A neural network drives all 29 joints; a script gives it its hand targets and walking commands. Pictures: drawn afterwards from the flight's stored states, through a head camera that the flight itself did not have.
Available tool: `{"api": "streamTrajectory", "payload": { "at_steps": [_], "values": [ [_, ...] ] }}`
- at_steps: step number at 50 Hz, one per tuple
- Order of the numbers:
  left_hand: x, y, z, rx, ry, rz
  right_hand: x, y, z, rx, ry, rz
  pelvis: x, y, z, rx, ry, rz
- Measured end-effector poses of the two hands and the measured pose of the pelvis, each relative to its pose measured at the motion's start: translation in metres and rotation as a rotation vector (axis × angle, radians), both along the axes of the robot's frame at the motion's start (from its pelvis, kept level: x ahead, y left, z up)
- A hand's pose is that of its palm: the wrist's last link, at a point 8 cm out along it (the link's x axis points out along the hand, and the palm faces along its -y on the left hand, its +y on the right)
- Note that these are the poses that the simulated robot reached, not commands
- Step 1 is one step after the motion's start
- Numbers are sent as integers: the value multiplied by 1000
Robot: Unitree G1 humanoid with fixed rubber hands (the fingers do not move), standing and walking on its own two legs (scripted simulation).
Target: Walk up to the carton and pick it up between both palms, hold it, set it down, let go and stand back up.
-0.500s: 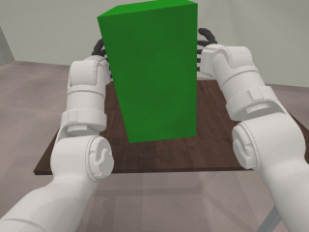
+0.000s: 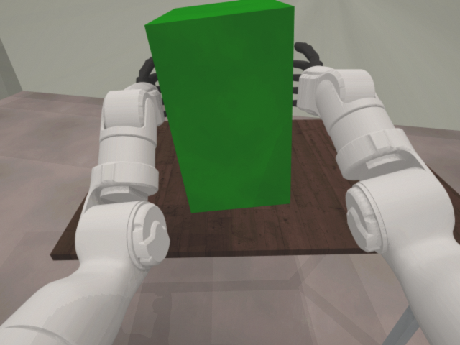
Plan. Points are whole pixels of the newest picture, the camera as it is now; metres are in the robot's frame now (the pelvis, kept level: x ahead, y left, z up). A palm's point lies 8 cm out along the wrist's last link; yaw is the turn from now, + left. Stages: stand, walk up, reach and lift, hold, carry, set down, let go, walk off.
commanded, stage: hold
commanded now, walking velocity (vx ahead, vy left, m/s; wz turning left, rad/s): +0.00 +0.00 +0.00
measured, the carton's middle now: (229, 101) +0.40 -0.01 +0.30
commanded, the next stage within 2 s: none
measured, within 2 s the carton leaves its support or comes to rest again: neither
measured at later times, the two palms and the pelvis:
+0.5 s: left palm (149, 100) +0.38 +0.12 +0.31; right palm (309, 87) +0.37 -0.13 +0.33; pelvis +0.00 +0.00 +0.00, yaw +0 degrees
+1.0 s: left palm (148, 99) +0.38 +0.12 +0.32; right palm (310, 86) +0.37 -0.13 +0.34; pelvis +0.00 +0.00 +0.00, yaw +0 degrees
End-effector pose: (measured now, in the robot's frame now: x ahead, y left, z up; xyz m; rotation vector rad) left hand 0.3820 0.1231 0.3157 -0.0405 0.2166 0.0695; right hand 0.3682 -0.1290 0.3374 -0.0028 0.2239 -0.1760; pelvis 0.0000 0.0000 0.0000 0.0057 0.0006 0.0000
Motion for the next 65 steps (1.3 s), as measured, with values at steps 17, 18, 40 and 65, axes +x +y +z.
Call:
{"api": "streamTrajectory", "payload": {
  "at_steps": [17, 18, 40, 65],
  "values": [
    [1, 0, -2, 0, 5, 4, 2, 0, -3, 17, 6, 0, 0, 0, 0, 0, 0, 0],
    [2, 0, -2, 0, 6, 4, 2, 0, -3, 14, 7, 0, 0, 0, 0, 0, 0, 0],
    [-2, 0, 3, 3, -9, 3, -1, 0, 1, 3, -6, 3, 0, 0, 0, 0, 0, 1],
    [4, -1, 0, 10, -4, 2, 5, -1, -2, 5, 2, 3, 3, 0, 0, 0, 3, 1]
  ]
}}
